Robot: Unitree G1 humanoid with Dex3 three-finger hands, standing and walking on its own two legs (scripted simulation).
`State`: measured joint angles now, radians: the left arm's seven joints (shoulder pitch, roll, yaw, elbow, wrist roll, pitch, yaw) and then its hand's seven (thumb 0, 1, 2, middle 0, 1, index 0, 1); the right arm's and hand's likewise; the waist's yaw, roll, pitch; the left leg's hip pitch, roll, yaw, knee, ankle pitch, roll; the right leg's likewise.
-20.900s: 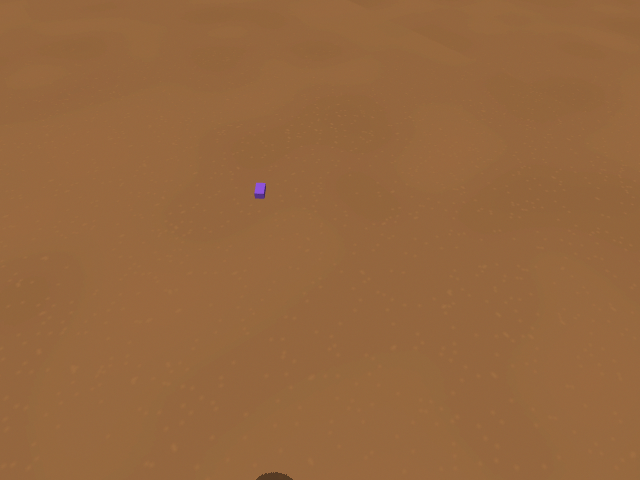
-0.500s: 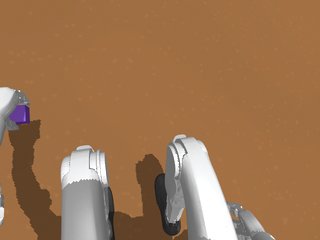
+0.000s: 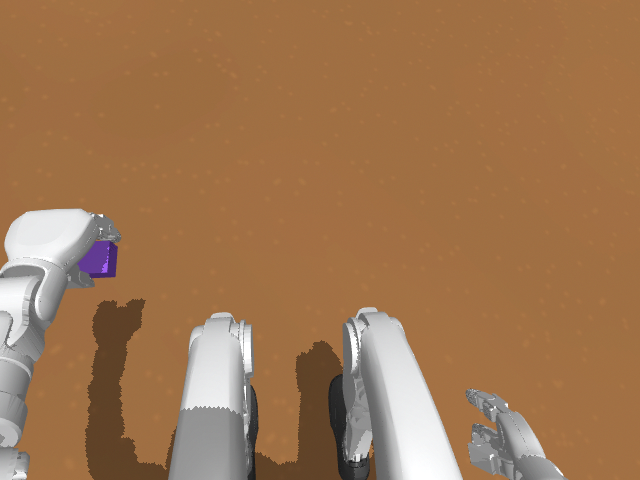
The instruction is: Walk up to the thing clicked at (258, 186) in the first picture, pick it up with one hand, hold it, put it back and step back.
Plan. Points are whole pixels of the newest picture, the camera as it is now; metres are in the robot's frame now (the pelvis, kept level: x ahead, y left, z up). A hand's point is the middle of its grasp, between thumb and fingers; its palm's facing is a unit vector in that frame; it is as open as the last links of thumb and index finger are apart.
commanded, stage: lift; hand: left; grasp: from above
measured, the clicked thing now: (82, 260) +0.39 +0.31 -0.14
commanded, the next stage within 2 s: hold in 1.00 s
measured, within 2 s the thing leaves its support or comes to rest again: neither
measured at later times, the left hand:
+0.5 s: hand out of the picture +0.33 +0.27 +0.11, palm faces -0.42 -0.09 -0.90, open 7.2 cm
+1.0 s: hand out of the picture +0.37 +0.24 +0.20, palm faces -0.44 -0.10 -0.89, open 7.2 cm
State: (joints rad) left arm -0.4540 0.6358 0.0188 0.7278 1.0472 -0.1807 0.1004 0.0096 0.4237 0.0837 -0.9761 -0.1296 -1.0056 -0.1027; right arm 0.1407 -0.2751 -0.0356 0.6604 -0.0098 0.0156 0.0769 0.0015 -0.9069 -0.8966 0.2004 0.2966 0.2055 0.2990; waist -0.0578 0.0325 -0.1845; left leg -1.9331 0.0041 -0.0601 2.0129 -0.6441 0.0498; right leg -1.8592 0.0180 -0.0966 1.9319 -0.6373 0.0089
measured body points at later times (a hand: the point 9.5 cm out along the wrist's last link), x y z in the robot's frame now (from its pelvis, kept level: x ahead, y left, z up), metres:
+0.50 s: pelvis +0.03 +0.00 +0.18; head +0.10 +0.02 +0.63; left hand +0.35 +0.27 +0.16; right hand +0.16 -0.25 +0.07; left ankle +0.09 +0.10 -0.42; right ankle +0.10 -0.12 -0.42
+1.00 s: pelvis +0.07 +0.00 +0.27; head +0.12 +0.00 +0.72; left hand +0.39 +0.24 +0.25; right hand +0.18 -0.26 +0.15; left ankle +0.09 +0.10 -0.42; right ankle +0.10 -0.12 -0.42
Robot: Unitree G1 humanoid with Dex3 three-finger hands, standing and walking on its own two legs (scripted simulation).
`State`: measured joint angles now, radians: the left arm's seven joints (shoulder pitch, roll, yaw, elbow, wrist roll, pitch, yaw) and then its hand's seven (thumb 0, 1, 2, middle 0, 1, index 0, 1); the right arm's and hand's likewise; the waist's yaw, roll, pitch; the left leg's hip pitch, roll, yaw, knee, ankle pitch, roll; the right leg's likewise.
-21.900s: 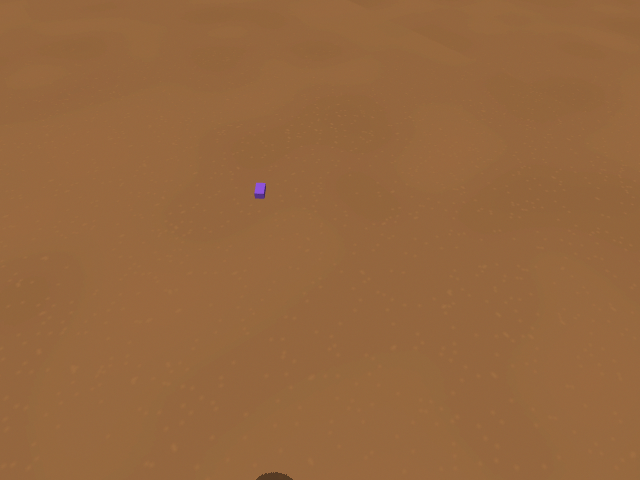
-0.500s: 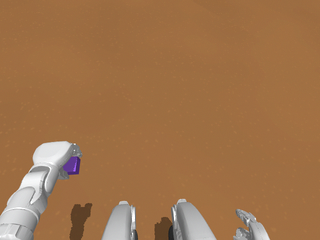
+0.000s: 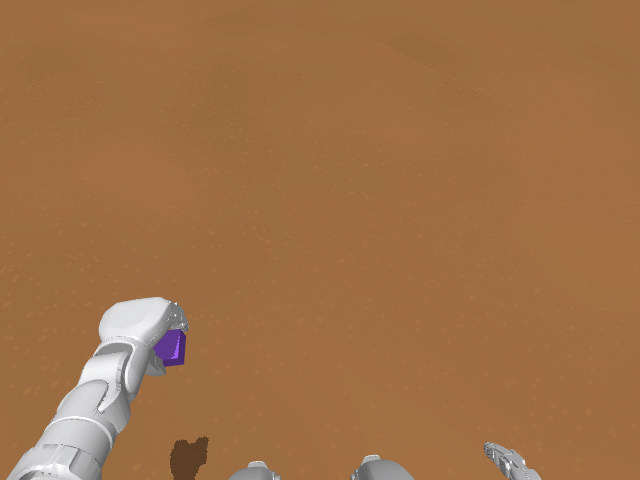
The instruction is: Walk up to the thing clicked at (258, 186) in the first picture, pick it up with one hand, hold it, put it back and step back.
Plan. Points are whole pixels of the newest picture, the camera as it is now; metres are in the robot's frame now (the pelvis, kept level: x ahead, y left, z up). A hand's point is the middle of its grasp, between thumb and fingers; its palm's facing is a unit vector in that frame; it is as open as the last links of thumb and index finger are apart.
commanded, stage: hold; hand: left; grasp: from above
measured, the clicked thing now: (156, 349) +0.33 +0.23 -0.11
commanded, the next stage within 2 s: crouch in 2.00 s
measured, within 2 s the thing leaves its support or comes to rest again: neither
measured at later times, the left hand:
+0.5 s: hand (142, 329) +0.32 +0.22 -0.03, palm faces -0.45 -0.05 -0.89, open 7.2 cm
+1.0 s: hand (139, 336) +0.30 +0.22 +0.00, palm faces -0.45 -0.05 -0.89, open 7.2 cm
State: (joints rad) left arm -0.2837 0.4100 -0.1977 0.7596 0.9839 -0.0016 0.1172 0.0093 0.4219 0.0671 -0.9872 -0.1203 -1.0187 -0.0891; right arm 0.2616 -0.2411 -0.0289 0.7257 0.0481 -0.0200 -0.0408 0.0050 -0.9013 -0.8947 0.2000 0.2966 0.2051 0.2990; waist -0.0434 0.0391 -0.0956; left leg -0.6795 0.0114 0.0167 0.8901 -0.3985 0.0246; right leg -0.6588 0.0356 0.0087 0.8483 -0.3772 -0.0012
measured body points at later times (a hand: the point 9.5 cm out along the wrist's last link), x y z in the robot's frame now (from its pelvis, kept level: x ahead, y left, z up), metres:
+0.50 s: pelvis +0.02 +0.00 +0.03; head +0.04 -0.01 +0.48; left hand +0.34 +0.22 +0.02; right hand +0.14 -0.26 -0.09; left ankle +0.02 +0.10 -0.69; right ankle +0.02 -0.12 -0.69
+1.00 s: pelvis +0.01 +0.00 +0.04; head +0.03 -0.02 +0.49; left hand +0.32 +0.22 +0.05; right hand +0.15 -0.26 -0.08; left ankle +0.02 +0.10 -0.69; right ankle +0.02 -0.12 -0.69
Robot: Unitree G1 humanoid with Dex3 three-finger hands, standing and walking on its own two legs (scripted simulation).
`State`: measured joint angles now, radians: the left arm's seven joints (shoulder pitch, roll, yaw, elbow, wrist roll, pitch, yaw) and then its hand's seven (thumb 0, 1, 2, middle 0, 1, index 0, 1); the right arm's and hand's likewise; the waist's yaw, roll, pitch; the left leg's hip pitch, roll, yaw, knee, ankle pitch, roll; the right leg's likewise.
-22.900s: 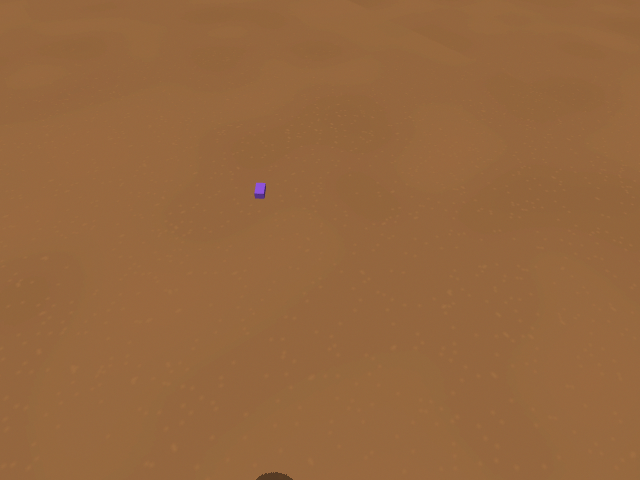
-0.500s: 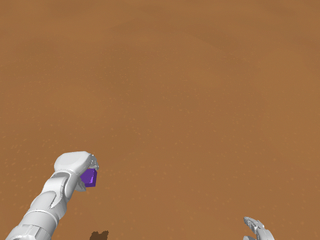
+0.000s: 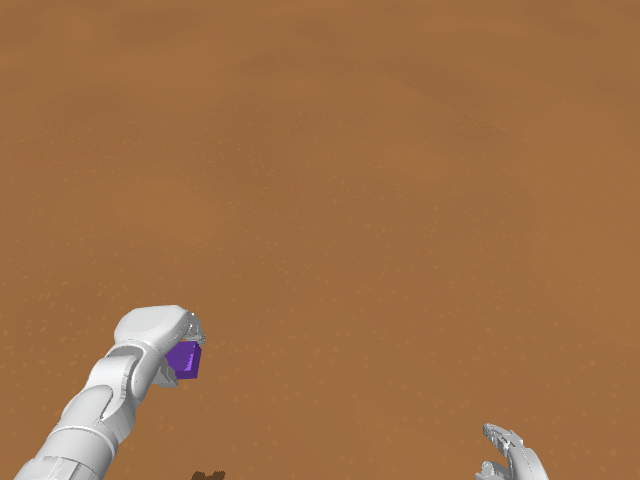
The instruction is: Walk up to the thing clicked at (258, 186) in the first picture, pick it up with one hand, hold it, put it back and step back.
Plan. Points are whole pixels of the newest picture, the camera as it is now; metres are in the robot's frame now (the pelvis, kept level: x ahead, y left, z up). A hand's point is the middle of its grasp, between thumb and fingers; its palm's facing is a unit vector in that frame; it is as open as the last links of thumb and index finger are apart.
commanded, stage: hold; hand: left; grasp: from above
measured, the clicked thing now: (170, 360) +0.30 +0.23 -0.08
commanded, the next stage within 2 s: crouch in 1.00 s
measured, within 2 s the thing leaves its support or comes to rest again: neither
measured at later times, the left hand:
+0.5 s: hand (160, 360) +0.28 +0.22 -0.03, palm faces -0.44 -0.05 -0.90, open 7.2 cm
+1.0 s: hand (159, 352) +0.29 +0.22 -0.03, palm faces -0.43 -0.05 -0.90, open 7.2 cm
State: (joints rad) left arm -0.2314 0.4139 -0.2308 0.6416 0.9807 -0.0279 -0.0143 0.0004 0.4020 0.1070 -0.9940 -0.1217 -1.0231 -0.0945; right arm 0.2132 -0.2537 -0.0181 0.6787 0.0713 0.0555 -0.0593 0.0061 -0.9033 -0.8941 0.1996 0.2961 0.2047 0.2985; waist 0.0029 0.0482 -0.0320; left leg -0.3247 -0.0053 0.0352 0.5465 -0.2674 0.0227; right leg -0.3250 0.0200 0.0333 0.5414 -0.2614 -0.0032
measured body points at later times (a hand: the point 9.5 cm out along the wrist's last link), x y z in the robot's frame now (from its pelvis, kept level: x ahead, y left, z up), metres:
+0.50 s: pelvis +0.00 +0.00 +0.00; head +0.00 -0.02 +0.45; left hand +0.30 +0.22 +0.02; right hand +0.15 -0.25 -0.11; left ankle +0.01 +0.10 -0.73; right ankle +0.01 -0.12 -0.73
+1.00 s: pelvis +0.01 +0.00 +0.01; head +0.01 -0.02 +0.46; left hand +0.31 +0.22 +0.03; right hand +0.16 -0.25 -0.11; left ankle +0.01 +0.10 -0.73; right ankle +0.01 -0.12 -0.73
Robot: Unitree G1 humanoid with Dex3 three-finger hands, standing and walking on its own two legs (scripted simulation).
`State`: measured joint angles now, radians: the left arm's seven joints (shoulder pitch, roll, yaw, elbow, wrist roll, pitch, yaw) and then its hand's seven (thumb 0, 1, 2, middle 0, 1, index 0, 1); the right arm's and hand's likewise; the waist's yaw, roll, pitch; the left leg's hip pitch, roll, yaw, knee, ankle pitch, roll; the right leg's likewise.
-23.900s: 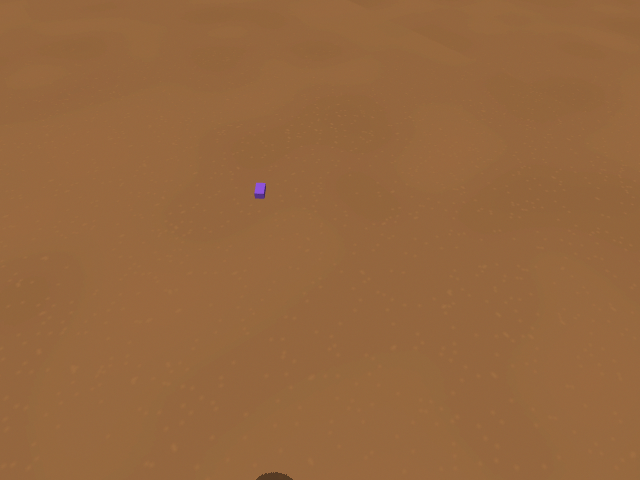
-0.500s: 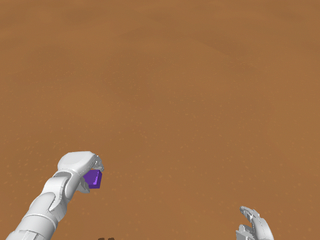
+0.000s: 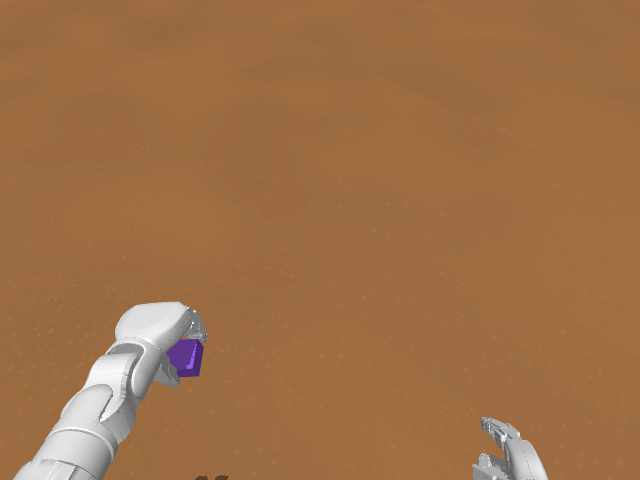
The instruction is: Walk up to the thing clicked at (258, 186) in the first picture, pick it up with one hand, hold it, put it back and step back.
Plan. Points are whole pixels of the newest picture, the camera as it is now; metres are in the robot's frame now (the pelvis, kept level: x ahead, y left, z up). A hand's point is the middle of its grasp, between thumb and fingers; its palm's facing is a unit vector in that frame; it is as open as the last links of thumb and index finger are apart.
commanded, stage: crouch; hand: left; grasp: from above
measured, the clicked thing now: (172, 358) +0.30 +0.23 -0.07
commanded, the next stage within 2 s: none
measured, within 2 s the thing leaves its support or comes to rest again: neither
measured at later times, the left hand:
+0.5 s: hand (175, 387) +0.28 +0.24 -0.13, palm faces -0.46 +0.00 -0.89, open 7.2 cm
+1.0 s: hand (203, 414) +0.32 +0.26 -0.38, palm faces -0.47 +0.02 -0.88, open 7.2 cm
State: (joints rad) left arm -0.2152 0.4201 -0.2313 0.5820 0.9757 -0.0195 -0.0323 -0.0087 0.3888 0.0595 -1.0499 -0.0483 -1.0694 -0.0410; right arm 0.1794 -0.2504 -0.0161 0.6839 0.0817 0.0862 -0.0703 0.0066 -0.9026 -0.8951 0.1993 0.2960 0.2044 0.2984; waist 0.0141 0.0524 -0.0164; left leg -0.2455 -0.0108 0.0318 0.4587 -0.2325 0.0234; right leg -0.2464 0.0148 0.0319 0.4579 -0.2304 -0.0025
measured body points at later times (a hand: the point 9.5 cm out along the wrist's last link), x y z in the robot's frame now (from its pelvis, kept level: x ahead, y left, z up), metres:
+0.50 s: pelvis -0.02 +0.00 -0.04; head +0.04 +0.00 +0.41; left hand +0.30 +0.23 -0.08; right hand +0.12 -0.27 -0.15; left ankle +0.01 +0.10 -0.74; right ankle +0.01 -0.12 -0.74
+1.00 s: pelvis -0.08 +0.01 -0.25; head +0.09 +0.03 +0.17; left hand +0.34 +0.26 -0.33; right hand -0.02 -0.26 -0.38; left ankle +0.00 +0.10 -0.74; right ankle +0.00 -0.12 -0.74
